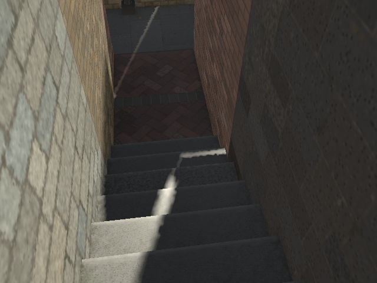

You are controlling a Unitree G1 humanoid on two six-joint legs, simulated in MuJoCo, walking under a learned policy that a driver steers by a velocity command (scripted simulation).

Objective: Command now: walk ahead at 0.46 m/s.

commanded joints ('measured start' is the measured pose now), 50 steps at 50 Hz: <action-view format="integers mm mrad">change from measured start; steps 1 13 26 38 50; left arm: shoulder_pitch -23 418 470 282 -64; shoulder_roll -53 65 15 -35 0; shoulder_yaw -34 -4 -22 -24 -16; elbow -68 139 186 159 29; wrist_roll -6 -16 22 28 -31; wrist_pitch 23 -48 -16 58 -4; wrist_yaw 9 62 93 58 37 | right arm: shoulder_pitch -67 -197 -157 -16 42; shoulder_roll -39 -30 -101 -144 -54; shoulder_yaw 5 -23 -36 -35 -11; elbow -40 -89 -58 -11 -21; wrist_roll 5 -86 -43 -19 -40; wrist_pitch -15 26 -7 -53 -18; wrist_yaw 4 0 21 22 -11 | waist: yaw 23 38 57 137 -52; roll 82 17 -34 164 55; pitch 69 79 105 9 156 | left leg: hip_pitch -528 -651 -194 -389 -291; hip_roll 95 135 107 319 156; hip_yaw -55 -79 81 -186 -90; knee -10 404 -446 -264 191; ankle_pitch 540 484 921 925 677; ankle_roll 51 -137 -21 188 109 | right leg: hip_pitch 474 140 329 -24 197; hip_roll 89 -287 -58 -34 -50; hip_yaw -123 355 145 -7 -52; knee -51 -173 571 557 -339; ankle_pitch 126 -52 -153 -386 46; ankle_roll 26 -306 -162 40 47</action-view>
